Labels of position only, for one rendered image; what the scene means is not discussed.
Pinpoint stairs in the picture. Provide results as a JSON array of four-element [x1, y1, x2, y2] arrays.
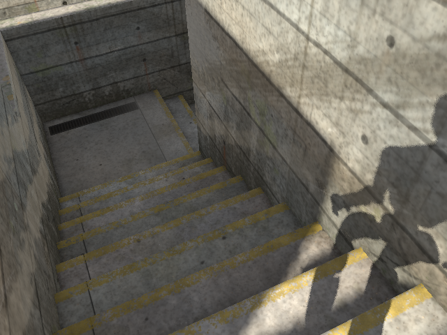
[[52, 151, 447, 335], [164, 95, 199, 152]]

